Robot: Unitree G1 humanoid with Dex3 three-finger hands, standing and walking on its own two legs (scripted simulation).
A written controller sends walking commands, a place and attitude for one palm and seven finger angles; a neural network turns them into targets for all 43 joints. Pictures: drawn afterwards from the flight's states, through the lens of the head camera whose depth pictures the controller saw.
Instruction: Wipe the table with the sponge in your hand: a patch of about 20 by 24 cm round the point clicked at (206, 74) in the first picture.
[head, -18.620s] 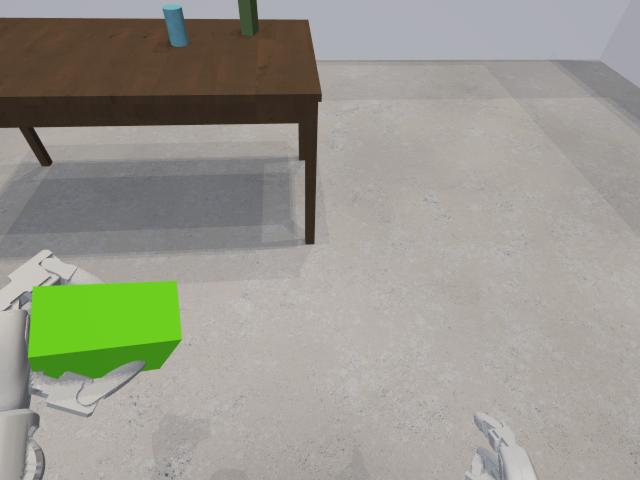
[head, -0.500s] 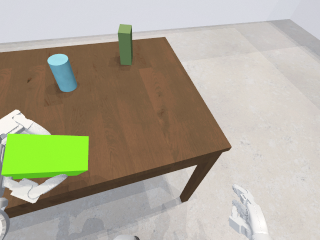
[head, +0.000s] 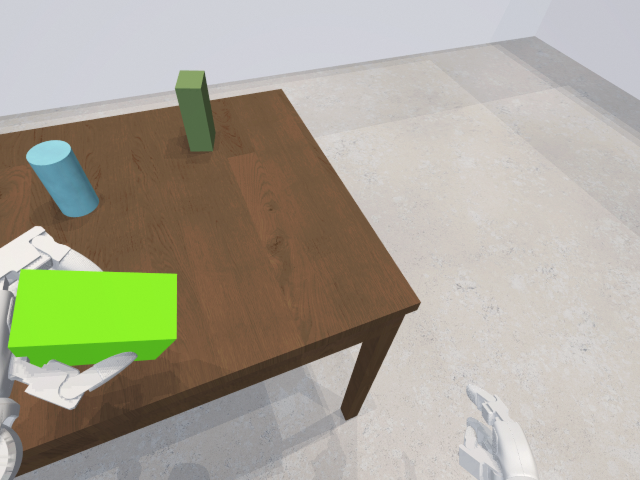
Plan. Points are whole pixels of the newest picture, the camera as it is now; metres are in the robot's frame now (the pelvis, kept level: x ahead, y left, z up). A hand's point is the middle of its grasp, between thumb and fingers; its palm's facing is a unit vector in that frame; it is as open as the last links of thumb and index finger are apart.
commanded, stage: shuffle to correct the standing spot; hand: left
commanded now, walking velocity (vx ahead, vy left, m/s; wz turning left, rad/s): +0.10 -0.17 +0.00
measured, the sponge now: (121, 321) +0.23 +0.21 +0.14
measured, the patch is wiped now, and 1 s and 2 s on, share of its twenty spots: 0.00 0.00 0.00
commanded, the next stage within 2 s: none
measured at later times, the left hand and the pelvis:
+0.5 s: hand (108, 306) +0.23 +0.22 +0.16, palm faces +0.29 -0.87 -0.39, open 10.0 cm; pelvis +0.02 -0.02 +0.00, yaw +0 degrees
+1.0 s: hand (96, 311) +0.23 +0.23 +0.16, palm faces +0.30 -0.87 -0.40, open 10.0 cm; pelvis +0.01 -0.01 +0.00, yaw +0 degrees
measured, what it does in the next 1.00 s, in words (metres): stands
